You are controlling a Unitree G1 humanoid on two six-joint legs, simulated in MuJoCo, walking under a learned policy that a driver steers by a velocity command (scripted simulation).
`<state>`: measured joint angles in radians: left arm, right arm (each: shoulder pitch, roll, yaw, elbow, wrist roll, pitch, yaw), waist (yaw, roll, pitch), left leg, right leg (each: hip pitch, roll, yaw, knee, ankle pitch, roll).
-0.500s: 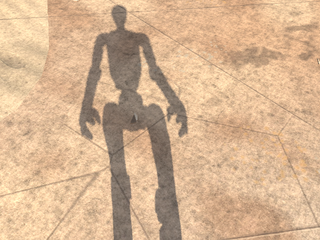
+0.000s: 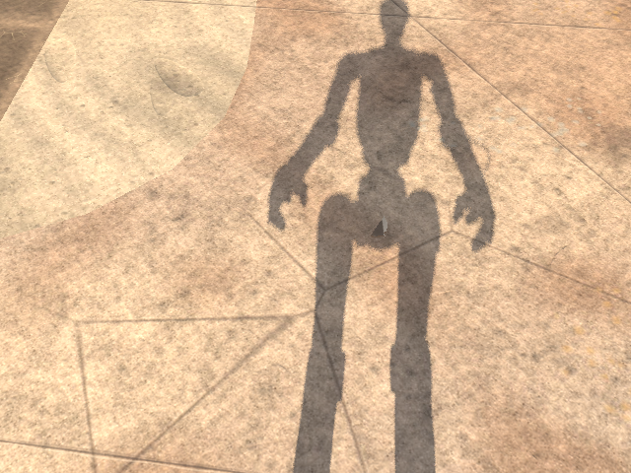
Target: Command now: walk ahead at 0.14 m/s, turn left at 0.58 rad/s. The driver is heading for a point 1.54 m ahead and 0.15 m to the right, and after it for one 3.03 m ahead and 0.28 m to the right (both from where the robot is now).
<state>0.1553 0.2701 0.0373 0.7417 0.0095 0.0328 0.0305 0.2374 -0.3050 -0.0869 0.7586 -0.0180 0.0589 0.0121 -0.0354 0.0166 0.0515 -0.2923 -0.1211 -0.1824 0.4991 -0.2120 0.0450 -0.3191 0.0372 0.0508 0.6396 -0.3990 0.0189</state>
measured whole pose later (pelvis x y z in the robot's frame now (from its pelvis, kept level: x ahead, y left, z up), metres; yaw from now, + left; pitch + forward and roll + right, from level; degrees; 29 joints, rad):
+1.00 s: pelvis +0.39 +0.07 -0.02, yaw +7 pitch +1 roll +1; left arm 0.02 0.22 0.02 0.78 0.04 -0.06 -0.03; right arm 0.47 -0.23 -0.02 1.01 -0.02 -0.07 -0.01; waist -0.05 -0.01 0.06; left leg 0.15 -0.06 0.03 0.33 -0.45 0.06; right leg -0.48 0.01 -0.09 0.52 -0.09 -0.12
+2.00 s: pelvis +0.91 +0.10 +0.00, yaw -18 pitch +1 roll +2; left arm 0.02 0.23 0.04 0.77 0.04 0.00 -0.08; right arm 0.41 -0.22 -0.05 0.95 -0.02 -0.08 -0.02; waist -0.06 -0.02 0.06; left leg 0.09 0.02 0.31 0.27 -0.37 -0.01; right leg -0.57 -0.05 -0.10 0.66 -0.12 -0.10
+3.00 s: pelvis +1.41 -0.15 +0.01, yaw -29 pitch +1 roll +1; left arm 0.07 0.24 0.01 0.79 0.03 -0.04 -0.03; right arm 0.45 -0.22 -0.04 0.95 0.00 -0.07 0.01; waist -0.07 -0.04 0.04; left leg -0.04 -0.09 -0.02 0.25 -0.23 0.08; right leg -0.59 -0.08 0.02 0.67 -0.07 0.03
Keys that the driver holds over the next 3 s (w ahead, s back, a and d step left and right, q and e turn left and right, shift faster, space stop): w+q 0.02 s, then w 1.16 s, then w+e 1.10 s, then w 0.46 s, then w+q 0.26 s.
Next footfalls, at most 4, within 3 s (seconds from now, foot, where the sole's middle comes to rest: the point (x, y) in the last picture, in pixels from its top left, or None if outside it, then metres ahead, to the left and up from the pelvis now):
0.02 right None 0.04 -0.11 -0.77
0.48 left None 0.22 0.14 -0.77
1.00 right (321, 418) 0.57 0.01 -0.77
1.52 left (230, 312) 0.85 0.22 -0.77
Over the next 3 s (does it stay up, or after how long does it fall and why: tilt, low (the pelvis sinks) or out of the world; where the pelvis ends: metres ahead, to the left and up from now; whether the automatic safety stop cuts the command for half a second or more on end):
stays up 1.41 -0.15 0.01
